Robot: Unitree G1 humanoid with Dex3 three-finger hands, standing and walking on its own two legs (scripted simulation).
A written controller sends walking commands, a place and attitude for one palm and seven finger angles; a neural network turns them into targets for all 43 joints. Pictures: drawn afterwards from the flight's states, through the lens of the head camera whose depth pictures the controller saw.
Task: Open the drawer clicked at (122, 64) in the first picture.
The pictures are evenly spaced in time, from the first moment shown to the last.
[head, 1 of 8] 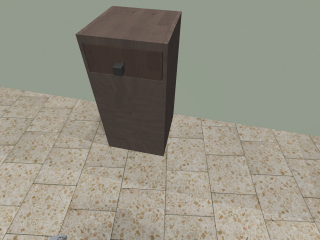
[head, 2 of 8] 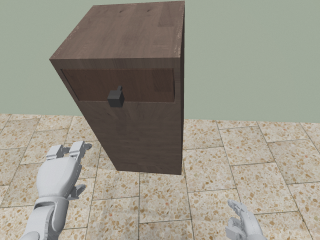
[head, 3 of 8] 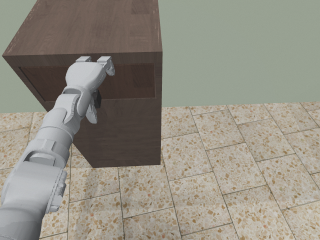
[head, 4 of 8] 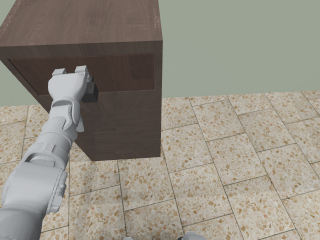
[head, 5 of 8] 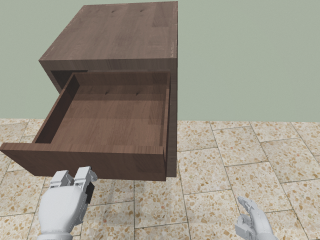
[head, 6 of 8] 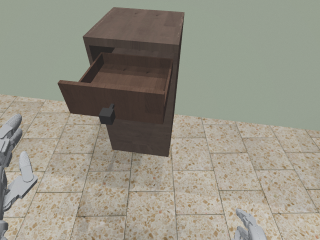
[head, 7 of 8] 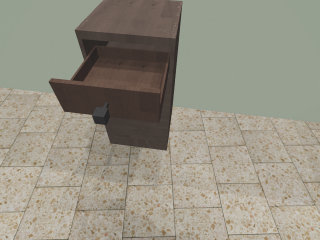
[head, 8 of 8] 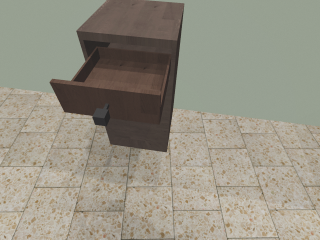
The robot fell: no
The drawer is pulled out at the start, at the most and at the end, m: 0.00 0.30 0.30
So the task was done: yes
